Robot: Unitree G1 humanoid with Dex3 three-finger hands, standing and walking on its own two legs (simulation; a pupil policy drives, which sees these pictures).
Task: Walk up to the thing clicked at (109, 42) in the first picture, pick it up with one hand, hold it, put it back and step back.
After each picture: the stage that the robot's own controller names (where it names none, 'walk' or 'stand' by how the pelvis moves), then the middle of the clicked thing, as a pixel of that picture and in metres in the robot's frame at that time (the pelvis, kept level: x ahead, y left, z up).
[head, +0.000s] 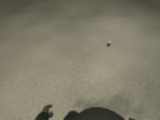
stand; (108, 43) +1.62 -0.38 -0.72
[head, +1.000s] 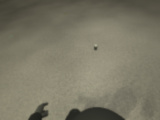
walk; (95, 47) +1.51 +0.03 -0.69
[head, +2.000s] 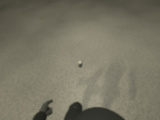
walk; (80, 64) +0.94 +0.26 -0.71
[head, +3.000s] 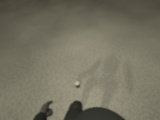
walk; (77, 84) +0.55 +0.24 -0.71
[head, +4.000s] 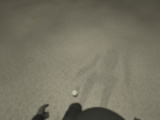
stand; (74, 93) +0.35 +0.20 -0.70
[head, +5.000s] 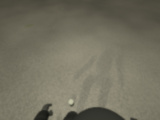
stand; (71, 102) +0.30 +0.20 -0.72
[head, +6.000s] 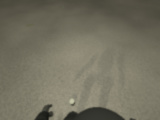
stand; (72, 102) +0.29 +0.20 -0.73
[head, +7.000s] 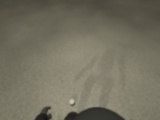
stand; (72, 102) +0.30 +0.21 -0.73
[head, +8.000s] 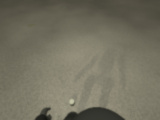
stand; (72, 102) +0.29 +0.21 -0.73
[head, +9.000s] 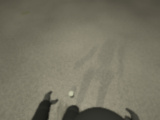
go down; (71, 94) +0.31 +0.21 -0.71
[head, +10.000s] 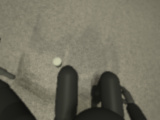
go down; (57, 62) +0.36 +0.26 -0.28
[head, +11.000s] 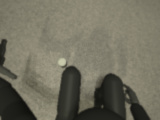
approach; (62, 63) +0.36 +0.26 -0.29
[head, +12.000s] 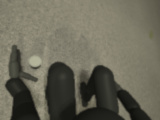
close in; (35, 62) +0.33 +0.29 -0.21
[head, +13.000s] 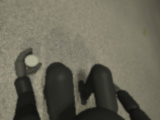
close; (32, 62) +0.34 +0.29 -0.21
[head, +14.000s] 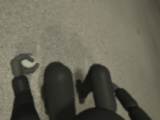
lift; (28, 63) +0.33 +0.29 -0.22
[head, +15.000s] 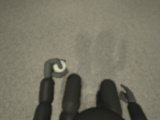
lift; (61, 69) +0.31 +0.22 -0.04
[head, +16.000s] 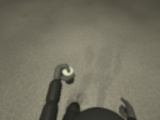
hold; (68, 75) +0.31 +0.16 +0.00
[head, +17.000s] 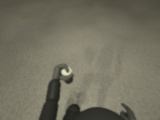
hold; (67, 75) +0.31 +0.17 -0.01
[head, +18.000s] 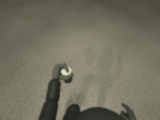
hold; (67, 75) +0.31 +0.18 -0.01
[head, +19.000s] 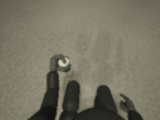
crouch; (64, 65) +0.37 +0.20 -0.08
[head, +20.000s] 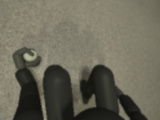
lower; (32, 58) +0.36 +0.29 -0.22
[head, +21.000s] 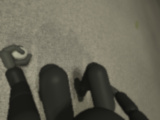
lower; (21, 57) +0.38 +0.31 -0.22
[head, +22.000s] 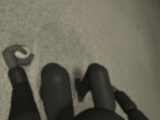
lower; (23, 56) +0.37 +0.31 -0.22
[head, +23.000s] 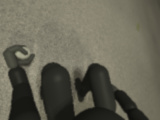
lower; (24, 56) +0.37 +0.31 -0.22
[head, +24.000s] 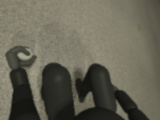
loosen; (26, 57) +0.36 +0.31 -0.22
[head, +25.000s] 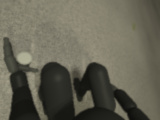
withdraw; (24, 60) +0.35 +0.29 -0.22
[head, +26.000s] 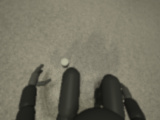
walk; (65, 63) +0.39 +0.25 -0.31
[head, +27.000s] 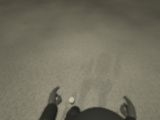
stand; (71, 100) +0.31 +0.19 -0.66
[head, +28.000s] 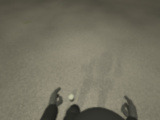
stand; (71, 98) +0.34 +0.21 -0.66
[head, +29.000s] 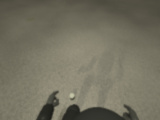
stand; (72, 96) +0.34 +0.20 -0.68
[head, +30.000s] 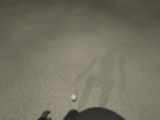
stand; (73, 98) +0.35 +0.19 -0.72
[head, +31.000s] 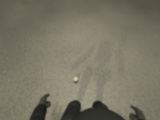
walk; (75, 80) +0.46 +0.16 -0.71
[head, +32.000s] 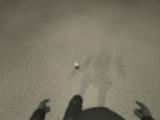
walk; (76, 65) +0.76 +0.25 -0.68
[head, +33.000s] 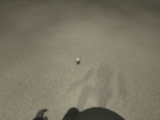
stand; (78, 61) +0.99 +0.26 -0.71
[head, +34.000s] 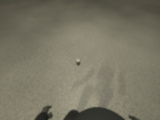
stand; (78, 62) +1.00 +0.25 -0.72
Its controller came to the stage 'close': yes
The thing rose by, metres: 0.71
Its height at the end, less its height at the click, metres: +0.00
